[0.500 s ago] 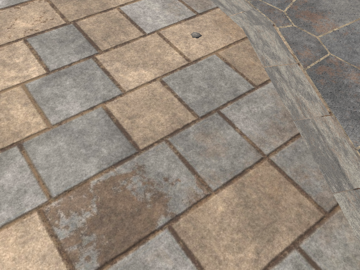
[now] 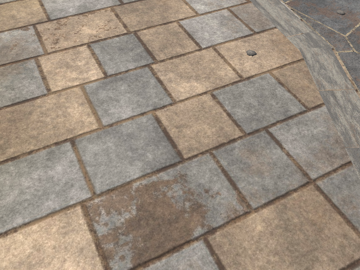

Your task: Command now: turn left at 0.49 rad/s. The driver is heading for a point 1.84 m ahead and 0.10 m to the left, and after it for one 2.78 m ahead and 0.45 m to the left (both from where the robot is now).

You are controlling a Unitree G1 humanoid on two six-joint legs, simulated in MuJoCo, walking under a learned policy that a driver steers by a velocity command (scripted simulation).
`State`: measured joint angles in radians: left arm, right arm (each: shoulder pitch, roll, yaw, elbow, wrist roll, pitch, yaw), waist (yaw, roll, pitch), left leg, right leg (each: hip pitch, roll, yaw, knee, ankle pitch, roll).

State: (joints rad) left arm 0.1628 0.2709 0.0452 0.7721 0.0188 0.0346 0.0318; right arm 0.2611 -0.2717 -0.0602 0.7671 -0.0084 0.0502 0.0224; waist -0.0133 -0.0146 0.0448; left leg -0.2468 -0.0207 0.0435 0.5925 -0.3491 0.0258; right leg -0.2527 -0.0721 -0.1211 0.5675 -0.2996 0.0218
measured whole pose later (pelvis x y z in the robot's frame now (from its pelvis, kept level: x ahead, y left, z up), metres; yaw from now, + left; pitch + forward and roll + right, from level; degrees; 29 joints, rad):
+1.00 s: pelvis +0.21 +0.05 +0.00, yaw +5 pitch +3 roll +0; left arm 0.52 0.26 0.06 0.90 0.01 -0.05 0.00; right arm 0.01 -0.26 -0.01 0.67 -0.03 -0.06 0.02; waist 0.11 0.02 0.02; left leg -0.43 -0.02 -0.01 0.49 -0.16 0.01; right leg -0.02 0.08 0.23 0.43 -0.43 -0.04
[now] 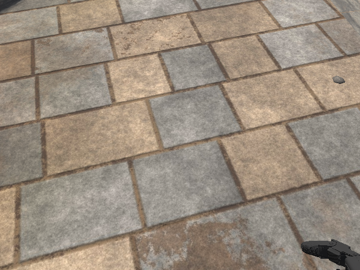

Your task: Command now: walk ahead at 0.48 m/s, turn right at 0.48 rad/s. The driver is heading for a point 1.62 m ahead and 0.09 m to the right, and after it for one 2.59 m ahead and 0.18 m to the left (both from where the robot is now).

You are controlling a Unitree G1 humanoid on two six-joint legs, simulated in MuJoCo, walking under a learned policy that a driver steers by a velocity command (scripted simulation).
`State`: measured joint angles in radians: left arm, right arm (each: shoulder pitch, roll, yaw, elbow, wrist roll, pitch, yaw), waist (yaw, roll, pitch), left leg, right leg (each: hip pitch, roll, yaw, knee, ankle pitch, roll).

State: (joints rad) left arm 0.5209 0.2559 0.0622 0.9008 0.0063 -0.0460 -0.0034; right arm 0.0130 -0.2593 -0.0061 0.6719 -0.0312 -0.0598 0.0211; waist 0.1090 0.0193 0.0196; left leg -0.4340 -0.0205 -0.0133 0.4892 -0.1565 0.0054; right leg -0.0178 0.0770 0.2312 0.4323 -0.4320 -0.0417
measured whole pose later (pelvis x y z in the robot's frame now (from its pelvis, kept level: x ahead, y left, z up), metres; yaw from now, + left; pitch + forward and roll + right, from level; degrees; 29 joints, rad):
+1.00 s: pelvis +0.52 -0.10 +0.00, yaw -6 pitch +1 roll -1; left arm 0.39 0.22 0.03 0.95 0.02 -0.08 0.02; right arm 0.10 -0.23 -0.03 0.80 -0.03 -0.01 0.06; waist 0.04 0.02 0.06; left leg -0.57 0.03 0.11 0.65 -0.08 0.10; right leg 0.14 0.05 -0.25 0.22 -0.38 -0.05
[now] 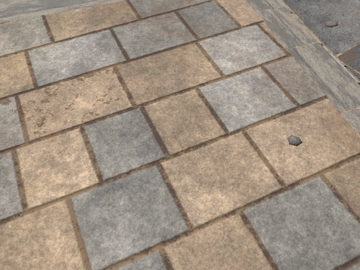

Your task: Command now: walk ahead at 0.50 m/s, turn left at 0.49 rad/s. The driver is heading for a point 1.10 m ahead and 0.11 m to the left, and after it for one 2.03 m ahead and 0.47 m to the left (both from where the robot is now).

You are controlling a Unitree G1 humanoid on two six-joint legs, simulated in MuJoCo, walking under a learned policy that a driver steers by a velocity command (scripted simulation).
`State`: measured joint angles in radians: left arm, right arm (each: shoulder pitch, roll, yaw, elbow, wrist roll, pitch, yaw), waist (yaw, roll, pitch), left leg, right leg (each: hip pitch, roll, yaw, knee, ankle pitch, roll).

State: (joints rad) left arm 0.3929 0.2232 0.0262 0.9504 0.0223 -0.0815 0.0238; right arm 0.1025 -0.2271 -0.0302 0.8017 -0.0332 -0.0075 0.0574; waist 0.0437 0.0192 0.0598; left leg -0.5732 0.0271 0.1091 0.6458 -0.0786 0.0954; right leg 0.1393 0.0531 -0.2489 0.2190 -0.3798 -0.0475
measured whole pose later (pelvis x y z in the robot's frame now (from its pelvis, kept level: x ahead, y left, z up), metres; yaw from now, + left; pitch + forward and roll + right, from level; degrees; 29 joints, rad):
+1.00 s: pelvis +0.54 +0.08 +0.01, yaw +16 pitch +2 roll -1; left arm 0.47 0.22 0.04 0.94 0.01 -0.07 -0.01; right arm 0.04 -0.23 0.00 0.76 -0.03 -0.04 0.03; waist 0.09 0.04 0.03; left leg -0.54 0.05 -0.01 0.62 -0.11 -0.02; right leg -0.03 0.08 0.04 0.28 -0.27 -0.06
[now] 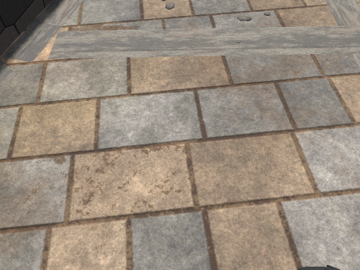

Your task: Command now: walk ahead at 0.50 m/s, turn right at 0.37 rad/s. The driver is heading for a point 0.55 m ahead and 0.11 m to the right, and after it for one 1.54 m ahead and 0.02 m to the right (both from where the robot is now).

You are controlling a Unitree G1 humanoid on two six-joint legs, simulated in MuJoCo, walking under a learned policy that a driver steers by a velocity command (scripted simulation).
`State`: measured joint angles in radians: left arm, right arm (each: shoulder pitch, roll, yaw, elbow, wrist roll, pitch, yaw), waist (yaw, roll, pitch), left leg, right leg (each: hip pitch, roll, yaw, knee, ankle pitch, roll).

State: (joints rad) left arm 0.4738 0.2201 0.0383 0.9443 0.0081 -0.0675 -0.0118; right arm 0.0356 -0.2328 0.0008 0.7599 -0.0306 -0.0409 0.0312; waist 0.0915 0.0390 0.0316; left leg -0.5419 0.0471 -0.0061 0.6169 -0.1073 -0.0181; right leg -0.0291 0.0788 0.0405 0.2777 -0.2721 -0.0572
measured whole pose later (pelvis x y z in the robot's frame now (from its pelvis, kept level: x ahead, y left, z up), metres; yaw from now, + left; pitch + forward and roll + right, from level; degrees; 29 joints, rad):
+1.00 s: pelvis +0.48 -0.13 +0.00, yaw -20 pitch +0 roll -1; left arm 0.37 0.23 0.04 0.92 0.02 -0.08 0.00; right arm 0.21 -0.25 -0.05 0.86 -0.02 -0.01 0.04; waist 0.02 0.04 0.04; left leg -0.67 0.07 -0.01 0.80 0.00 0.03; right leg 0.08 0.11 -0.12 0.16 -0.25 -0.10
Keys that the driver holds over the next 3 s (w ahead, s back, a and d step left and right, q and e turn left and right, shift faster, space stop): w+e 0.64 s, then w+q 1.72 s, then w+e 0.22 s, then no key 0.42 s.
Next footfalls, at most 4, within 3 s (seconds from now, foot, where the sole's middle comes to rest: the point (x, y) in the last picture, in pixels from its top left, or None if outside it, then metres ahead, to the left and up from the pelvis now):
0.08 left None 0.19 0.11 -0.78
0.60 right None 0.40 -0.16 -0.78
1.16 left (241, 204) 0.74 -0.13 -0.78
1.68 right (283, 148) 1.04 -0.33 -0.78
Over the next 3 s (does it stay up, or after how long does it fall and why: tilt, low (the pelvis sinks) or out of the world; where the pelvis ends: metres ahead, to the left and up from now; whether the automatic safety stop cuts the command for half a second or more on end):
stays up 1.47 -0.02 0.00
